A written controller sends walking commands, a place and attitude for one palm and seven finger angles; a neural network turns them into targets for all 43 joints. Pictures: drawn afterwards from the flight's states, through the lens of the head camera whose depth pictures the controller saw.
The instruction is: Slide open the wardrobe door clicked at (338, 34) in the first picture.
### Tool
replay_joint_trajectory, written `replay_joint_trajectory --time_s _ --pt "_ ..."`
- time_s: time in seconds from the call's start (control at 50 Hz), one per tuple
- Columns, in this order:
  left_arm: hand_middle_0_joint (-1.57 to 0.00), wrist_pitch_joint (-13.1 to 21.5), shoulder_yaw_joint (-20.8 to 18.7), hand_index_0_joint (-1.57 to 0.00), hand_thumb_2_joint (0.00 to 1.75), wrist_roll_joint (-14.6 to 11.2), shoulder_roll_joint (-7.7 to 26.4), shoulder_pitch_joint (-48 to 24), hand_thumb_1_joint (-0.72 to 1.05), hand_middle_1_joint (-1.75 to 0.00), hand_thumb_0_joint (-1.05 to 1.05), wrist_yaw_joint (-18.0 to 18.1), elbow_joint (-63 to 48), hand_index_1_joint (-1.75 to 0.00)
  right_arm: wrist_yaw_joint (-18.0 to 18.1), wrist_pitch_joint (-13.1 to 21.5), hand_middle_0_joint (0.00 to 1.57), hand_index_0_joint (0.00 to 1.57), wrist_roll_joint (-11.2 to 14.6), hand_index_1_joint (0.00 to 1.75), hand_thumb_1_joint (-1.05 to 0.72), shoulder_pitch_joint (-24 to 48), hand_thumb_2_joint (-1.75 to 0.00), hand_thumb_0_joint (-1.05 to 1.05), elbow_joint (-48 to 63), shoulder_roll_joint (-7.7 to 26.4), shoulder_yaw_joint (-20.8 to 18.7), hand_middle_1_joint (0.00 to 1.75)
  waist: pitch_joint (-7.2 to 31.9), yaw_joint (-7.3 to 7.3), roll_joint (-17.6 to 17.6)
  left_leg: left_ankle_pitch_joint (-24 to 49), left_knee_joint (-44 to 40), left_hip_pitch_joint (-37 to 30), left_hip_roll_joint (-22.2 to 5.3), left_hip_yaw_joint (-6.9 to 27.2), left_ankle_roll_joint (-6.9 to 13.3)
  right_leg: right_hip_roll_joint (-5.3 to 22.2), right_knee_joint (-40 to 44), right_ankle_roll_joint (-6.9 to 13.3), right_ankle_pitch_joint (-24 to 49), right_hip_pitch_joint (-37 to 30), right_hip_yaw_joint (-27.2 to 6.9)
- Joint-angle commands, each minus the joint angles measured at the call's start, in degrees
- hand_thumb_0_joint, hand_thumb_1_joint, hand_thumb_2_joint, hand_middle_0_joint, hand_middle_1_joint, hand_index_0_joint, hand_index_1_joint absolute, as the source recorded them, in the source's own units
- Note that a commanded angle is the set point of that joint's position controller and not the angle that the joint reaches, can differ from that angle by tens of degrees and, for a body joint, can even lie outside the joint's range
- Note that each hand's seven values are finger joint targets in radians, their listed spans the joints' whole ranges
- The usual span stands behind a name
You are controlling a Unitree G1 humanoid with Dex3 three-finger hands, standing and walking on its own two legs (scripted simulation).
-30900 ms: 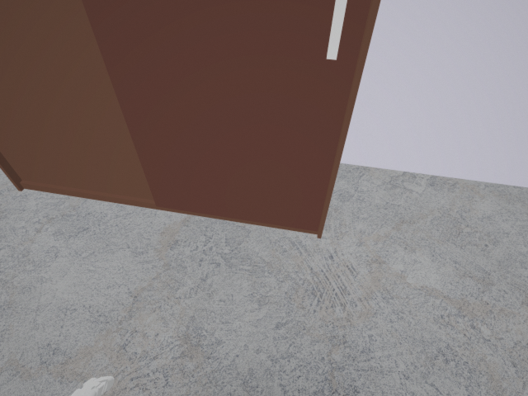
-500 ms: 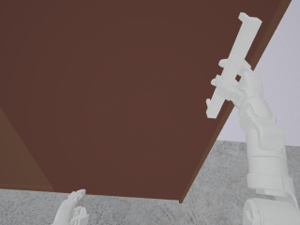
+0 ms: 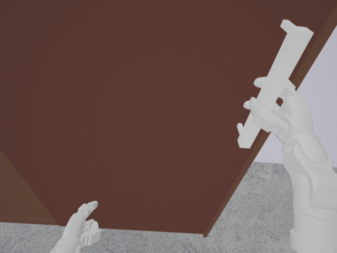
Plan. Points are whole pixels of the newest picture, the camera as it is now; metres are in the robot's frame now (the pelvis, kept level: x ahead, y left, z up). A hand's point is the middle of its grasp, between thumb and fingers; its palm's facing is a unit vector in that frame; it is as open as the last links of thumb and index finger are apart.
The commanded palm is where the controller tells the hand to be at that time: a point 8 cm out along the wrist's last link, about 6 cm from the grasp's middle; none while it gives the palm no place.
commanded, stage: tug the door sideways, standing still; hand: right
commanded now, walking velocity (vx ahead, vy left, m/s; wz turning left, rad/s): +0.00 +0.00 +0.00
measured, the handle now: (262, 92) +0.39 -0.17 +0.24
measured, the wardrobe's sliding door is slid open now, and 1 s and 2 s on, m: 0.00 0.06 0.30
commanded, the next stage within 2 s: step sideways, sliding the door along in 0.20 s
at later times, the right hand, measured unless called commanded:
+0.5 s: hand (253, 114) +0.34 -0.14 +0.22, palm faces +0.17 +0.98 -0.14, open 6.4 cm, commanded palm +0.32 -0.16 +0.23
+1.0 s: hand (223, 112) +0.35 -0.08 +0.22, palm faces +0.15 +0.99 -0.05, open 6.8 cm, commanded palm +0.33 -0.09 +0.21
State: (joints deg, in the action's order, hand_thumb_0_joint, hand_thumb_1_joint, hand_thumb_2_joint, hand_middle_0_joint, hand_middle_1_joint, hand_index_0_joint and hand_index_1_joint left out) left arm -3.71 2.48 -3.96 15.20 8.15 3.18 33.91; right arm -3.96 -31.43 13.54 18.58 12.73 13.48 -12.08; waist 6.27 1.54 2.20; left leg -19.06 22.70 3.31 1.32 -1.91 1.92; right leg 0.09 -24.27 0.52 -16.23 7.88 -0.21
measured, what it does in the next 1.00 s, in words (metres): steps on the spot: left foot, then right foot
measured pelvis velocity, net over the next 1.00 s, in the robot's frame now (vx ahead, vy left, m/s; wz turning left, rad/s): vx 0.00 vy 0.07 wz -0.14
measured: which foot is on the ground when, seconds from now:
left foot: down 0.00-0.40, up 0.42-0.66, down 0.68-0.88, up 0.90-1.00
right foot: down 0.00-0.66, up 0.68-0.86, down 0.88-1.00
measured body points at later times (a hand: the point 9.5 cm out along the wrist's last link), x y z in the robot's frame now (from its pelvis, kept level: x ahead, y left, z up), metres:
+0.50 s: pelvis -0.01 +0.01 +0.00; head +0.04 +0.03 +0.44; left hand +0.23 +0.16 -0.10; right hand +0.33 -0.20 +0.23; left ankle -0.03 +0.11 -0.70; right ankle -0.07 -0.12 -0.74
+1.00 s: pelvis +0.00 +0.07 -0.01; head +0.05 +0.06 +0.43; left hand +0.23 +0.27 -0.11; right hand +0.34 -0.14 +0.22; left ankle +0.06 +0.20 -0.65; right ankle -0.01 -0.04 -0.74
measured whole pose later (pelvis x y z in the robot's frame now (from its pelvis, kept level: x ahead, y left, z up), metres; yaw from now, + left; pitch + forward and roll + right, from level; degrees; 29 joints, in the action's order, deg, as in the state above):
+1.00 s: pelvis +0.00 +0.07 -0.01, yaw -8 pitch -4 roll +3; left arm 0.1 -2.7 -1.5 11.9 5.1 0.8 34.4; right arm 5.1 4.7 4.7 29.1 2.1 9.3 0.6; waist -11.4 3.2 2.7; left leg -19.7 67.9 32.5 1.7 -0.5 -0.1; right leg 4.8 -37.7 0.5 -20.1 13.8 2.6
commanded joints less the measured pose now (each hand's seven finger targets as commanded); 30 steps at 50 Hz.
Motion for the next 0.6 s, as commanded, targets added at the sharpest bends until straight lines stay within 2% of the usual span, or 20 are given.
replay_joint_trajectory --time_s 0.0,0.04,0.08,0.1,0.2,0.22,0.26,0.28,0.3,0.32,0.34,0.36,0.38,0.4,0.42,0.46,0.48,0.52,0.56,0.58 --pt "-0.20 3.98 -1.60 -0.20 0.90 0.72 4.32 -9.97 0.90 -0.30 0.00 0.37 -8.17 -0.30 0.03 2.04 0.45 0.45 0.34 1.40 -0.90 28.55 -0.90 0.00 11.71 3.70 3.67 1.40 12.54 -1.13 0.02 48.26 2.28 0.95 -1.48 -0.39 -2.14 -1.01 -4.16 2.47 38.60 -10.77 -0.14" --pt "-0.20 3.89 -1.53 -0.20 0.90 1.18 4.18 -9.31 0.90 -0.30 0.00 0.37 -7.73 -0.30 0.02 1.21 0.45 0.45 -0.04 1.40 -0.90 28.41 -0.90 0.00 11.36 1.28 6.10 1.40 14.33 -1.40 -2.08 53.56 3.82 -0.45 -1.95 -0.77 -2.90 -1.33 -5.13 2.53 40.70 -10.58 -0.32" --pt "-0.20 3.77 -1.71 -0.20 0.90 1.31 4.29 -9.37 0.90 -0.30 0.00 0.38 -7.56 -0.30 0.09 1.28 0.45 0.45 -0.40 1.40 -0.90 29.02 -0.90 0.00 12.04 0.38 7.91 1.40 15.30 -1.68 -4.08 54.79 4.71 -1.24 -2.07 -1.00 -3.00 -1.47 -5.65 2.71 40.40 -10.33 -0.25" --pt "-0.20 3.89 -1.85 -0.20 0.90 1.31 3.81 -9.86 0.90 -0.30 0.00 0.35 -7.98 -0.30 0.21 1.69 0.45 0.45 -0.88 1.40 -0.90 31.30 -0.90 0.00 14.18 -0.41 9.01 1.40 17.09 -1.56 -2.32 53.09 5.02 -1.05 -1.96 -1.01 -2.51 -1.52 -5.52 2.88 41.41 -11.38 -0.58" --pt "-0.20 4.73 -1.76 -0.20 0.90 1.62 2.82 -10.69 0.90 -0.30 0.00 -0.76 -7.67 -0.30 0.60 4.74 0.45 0.45 -2.14 1.40 -0.90 35.99 -0.90 0.00 14.24 -5.37 15.56 1.40 14.01 -2.14 -1.57 38.12 3.21 4.65 -0.67 -1.31 -0.36 -0.07 -3.86 2.35 40.33 -14.48 -3.34" --pt "-0.20 4.87 -1.62 -0.20 0.90 1.78 2.45 -10.84 0.90 -0.30 0.00 -1.02 -7.55 -0.30 0.63 5.28 0.45 0.45 -2.27 1.40 -0.90 36.24 -0.90 0.00 13.54 -6.92 16.99 1.40 12.72 -2.41 -0.81 37.23 2.72 5.49 -0.70 -1.15 -0.28 -0.19 -3.66 2.30 38.74 -14.49 -3.37" --pt "-0.20 5.03 -1.44 -0.20 0.90 2.15 2.07 -10.68 0.90 -0.30 0.00 -1.57 -7.24 -0.30 0.30 6.45 0.45 0.45 -2.52 1.40 -0.90 36.73 -0.90 0.00 12.18 -8.85 19.01 1.40 11.09 -2.65 -2.62 37.21 2.61 5.60 -0.69 -1.26 -0.28 -0.35 -3.30 2.20 37.28 -13.63 -3.77" --pt "-0.20 4.91 -1.56 -0.20 0.90 2.22 2.31 -10.56 0.90 -0.30 0.00 -1.72 -6.86 -0.30 0.30 6.85 0.45 0.45 -2.77 1.40 -0.90 39.06 -0.90 0.00 11.83 -8.46 19.50 1.40 10.52 -2.90 -1.09 38.50 2.76 5.82 -0.82 -0.90 -0.23 -0.31 -3.62 2.34 38.74 -13.92 -3.58" --pt "-0.20 3.38 -2.21 -0.20 0.90 2.20 4.94 -6.96 0.90 -0.30 0.00 -0.89 -8.99 -0.30 5.17 17.64 0.45 0.45 -6.69 1.40 -0.90 38.66 -0.90 0.00 13.60 12.40 4.85 1.40 6.65 -2.43 -1.97 36.44 4.31 11.54 -0.59 1.37 -4.31 3.89 -7.13 4.80 46.72 -14.11 -5.69" --pt "-0.20 2.24 -2.72 -0.20 0.90 2.87 3.80 -6.11 0.90 -0.30 0.00 -1.11 -8.05 -0.30 5.66 21.16 0.45 0.45 -7.38 1.40 -0.90 30.17 -0.90 0.00 6.94 2.40 11.17 1.40 8.33 -2.75 -1.59 36.21 9.35 14.16 -0.10 0.83 -4.53 5.34 -9.33 5.75 53.47 -18.14 -7.04" --pt "-0.20 1.94 -3.15 -0.20 0.90 2.88 3.33 -4.81 0.90 -0.30 0.00 -1.62 -8.05 -0.30 5.57 23.01 0.45 0.45 -7.78 1.40 -0.90 28.02 -0.90 0.00 5.78 -0.59 13.54 1.40 10.67 -3.61 0.32 27.05 16.49 21.53 1.56 0.87 -5.86 8.07 -9.04 7.39 63.47 -26.03 -9.38" --pt "-0.20 1.73 -3.60 -0.20 0.90 2.98 2.93 -3.70 0.90 -0.30 0.00 -2.06 -8.17 -0.30 5.44 24.73 0.45 0.45 -7.42 1.40 -0.90 29.76 -0.90 0.00 7.60 -2.53 15.51 1.40 13.27 -5.06 5.04 9.11 24.94 29.70 3.40 1.63 -5.78 12.84 -7.97 9.53 76.62 -34.51 -13.19" --pt "-0.20 1.55 -4.44 -0.20 0.90 3.82 2.88 -3.15 0.90 -0.30 0.00 -2.62 -8.22 -0.30 5.81 26.89 0.45 0.45 -7.53 1.40 -0.90 33.10 -0.90 0.00 9.23 -3.23 16.27 1.40 15.13 -4.96 8.53 -7.11 30.53 34.82 4.05 3.28 -4.75 16.38 -7.75 11.05 82.82 -39.62 -17.32" --pt "-0.20 1.64 -5.09 -0.20 0.90 4.21 2.66 -4.37 0.90 -0.30 0.00 -3.28 -8.82 -0.30 6.06 28.60 0.45 0.45 -8.17 1.40 -0.90 35.82 -0.90 0.00 10.61 -4.23 16.79 1.40 15.45 -4.58 8.35 -11.26 33.68 37.54 3.78 5.02 -3.84 18.41 -8.40 11.92 78.88 -40.56 -17.32" --pt "-0.20 1.33 -5.36 -0.20 0.90 4.31 2.73 -5.55 0.90 -0.30 0.00 -3.29 -9.50 -0.30 6.10 29.68 0.45 0.45 -8.11 1.40 -0.90 36.57 -0.90 0.00 10.84 -4.11 17.02 1.40 13.86 -4.10 6.11 -11.83 33.90 39.03 2.50 5.56 -3.32 19.66 -7.84 12.15 71.74 -38.55 -16.59" --pt "-0.20 0.84 -5.98 -0.20 0.90 3.61 2.58 -5.94 0.90 -0.30 0.00 -3.38 -10.48 -0.30 6.27 31.87 0.45 0.45 -8.30 1.40 -0.90 38.10 -0.90 0.00 12.18 -1.87 15.69 1.40 13.26 -3.63 4.97 -7.66 27.39 37.00 -0.34 5.63 -2.42 20.16 -7.29 11.29 57.74 -34.62 -12.77" --pt "-0.20 0.76 -5.52 -0.20 0.90 3.39 2.24 -5.96 0.90 -0.30 0.00 -3.34 -11.09 -0.30 6.26 32.78 0.45 0.45 -8.05 1.40 -0.90 39.28 -0.90 0.00 12.56 -2.16 16.62 1.40 13.62 -3.90 4.44 -5.55 24.49 32.90 -0.70 4.76 -2.30 19.21 -6.78 10.43 54.20 -30.96 -11.66" --pt "-0.20 1.55 -5.49 -0.20 0.90 2.70 1.73 -7.11 0.90 -0.30 0.00 -3.02 -11.27 -0.30 5.93 34.97 0.45 0.45 -8.41 1.40 -0.90 40.24 -0.90 0.00 10.64 -2.40 17.14 1.40 12.14 -4.50 6.78 2.19 21.00 23.38 -1.56 3.01 -2.36 18.51 -5.11 9.54 45.86 -20.91 -7.18" --pt "-0.20 2.55 -5.25 -0.20 0.90 2.21 1.61 -9.19 0.90 -0.30 0.00 -2.40 -11.80 -0.30 5.52 36.85 0.45 0.45 -8.52 1.40 -0.90 39.94 -0.90 0.00 8.99 -2.21 16.72 1.40 9.90 -3.51 7.62 9.56 17.80 9.06 -1.61 0.77 -2.80 17.29 -4.97 7.64 34.01 -6.14 -1.81" --pt "-0.20 2.82 -4.86 -0.20 0.90 2.01 1.55 -10.25 0.90 -0.30 0.00 -1.89 -12.06 -0.30 5.41 37.32 0.45 0.45 -8.48 1.40 -0.90 39.91 -0.90 0.00 8.64 -2.16 17.01 1.40 9.07 -3.04 7.67 10.88 17.00 2.99 -1.07 -0.47 -2.93 16.40 -5.77 6.68 27.55 0.30 -0.99"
